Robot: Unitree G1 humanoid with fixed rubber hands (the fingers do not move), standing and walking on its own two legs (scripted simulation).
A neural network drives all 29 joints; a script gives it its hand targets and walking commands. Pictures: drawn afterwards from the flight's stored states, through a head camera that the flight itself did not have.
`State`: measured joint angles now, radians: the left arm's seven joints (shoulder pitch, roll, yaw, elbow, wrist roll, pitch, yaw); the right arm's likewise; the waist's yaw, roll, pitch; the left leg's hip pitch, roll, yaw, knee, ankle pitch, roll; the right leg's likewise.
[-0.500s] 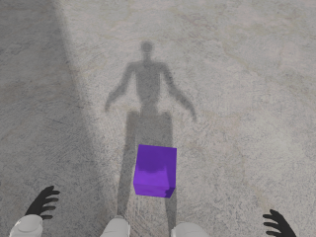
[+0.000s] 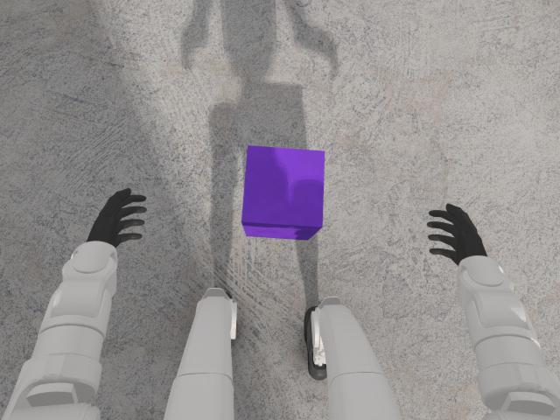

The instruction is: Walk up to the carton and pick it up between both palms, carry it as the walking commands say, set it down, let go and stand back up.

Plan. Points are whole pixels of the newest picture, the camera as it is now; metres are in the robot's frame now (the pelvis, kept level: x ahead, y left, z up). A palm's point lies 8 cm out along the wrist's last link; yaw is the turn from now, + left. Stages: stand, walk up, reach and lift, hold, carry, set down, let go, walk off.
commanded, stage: reach and lift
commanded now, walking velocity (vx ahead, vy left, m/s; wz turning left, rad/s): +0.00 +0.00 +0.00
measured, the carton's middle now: (281, 198) +0.50 -0.02 -0.56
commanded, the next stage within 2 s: none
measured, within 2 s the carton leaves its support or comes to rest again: neither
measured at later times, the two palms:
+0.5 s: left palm (171, 156) +0.46 +0.18 -0.14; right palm (427, 175) +0.44 -0.24 -0.14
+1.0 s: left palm (194, 142) +0.51 +0.16 -0.20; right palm (390, 156) +0.49 -0.20 -0.20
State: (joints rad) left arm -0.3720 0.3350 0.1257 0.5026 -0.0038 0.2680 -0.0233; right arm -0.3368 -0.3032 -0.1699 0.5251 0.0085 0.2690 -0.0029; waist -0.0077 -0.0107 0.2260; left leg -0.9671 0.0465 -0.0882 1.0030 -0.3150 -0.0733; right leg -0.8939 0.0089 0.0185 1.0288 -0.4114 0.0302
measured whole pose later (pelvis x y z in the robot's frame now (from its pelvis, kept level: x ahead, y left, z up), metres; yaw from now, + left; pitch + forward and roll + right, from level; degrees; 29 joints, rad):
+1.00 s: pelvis -0.03 +0.00 -0.05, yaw -1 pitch +30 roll +1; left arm -1.29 0.29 0.25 0.65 -0.04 0.24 0.13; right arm -1.26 -0.30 -0.22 0.61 0.10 0.25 -0.12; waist -0.02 0.01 0.52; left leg -1.36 0.03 -0.07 1.12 -0.27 -0.07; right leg -1.33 0.01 0.07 1.20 -0.39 0.04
